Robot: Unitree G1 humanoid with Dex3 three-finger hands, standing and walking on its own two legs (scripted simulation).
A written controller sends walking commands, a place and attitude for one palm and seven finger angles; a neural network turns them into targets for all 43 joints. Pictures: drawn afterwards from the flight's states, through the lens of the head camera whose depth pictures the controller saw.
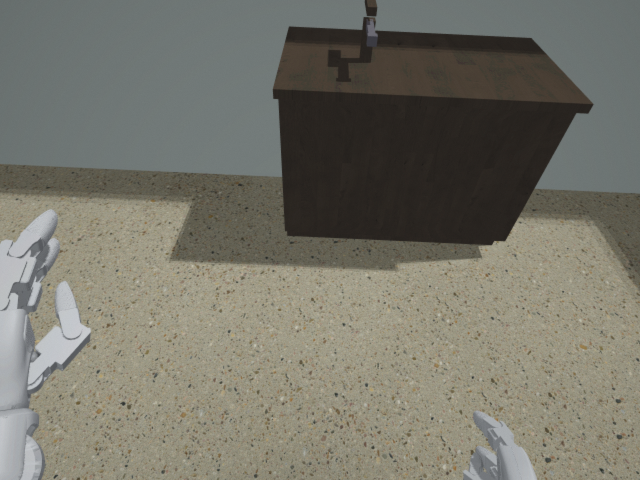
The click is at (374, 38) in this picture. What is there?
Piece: tap's lever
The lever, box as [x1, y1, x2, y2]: [366, 33, 377, 46]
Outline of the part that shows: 368,33 366,43 367,45 376,46 377,34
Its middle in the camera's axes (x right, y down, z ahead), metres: +0.14 -0.57 +1.11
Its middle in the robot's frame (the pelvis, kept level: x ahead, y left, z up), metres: +1.22 -0.07 +0.07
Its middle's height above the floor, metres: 0.84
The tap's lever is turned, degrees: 0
